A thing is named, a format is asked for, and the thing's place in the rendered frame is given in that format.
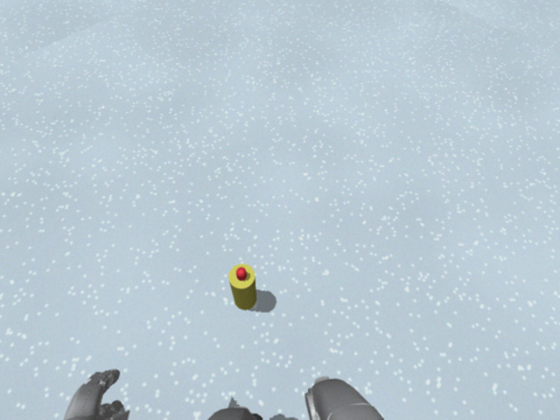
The bottle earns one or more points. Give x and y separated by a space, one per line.
243 285

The left robot hand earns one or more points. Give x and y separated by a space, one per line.
87 399

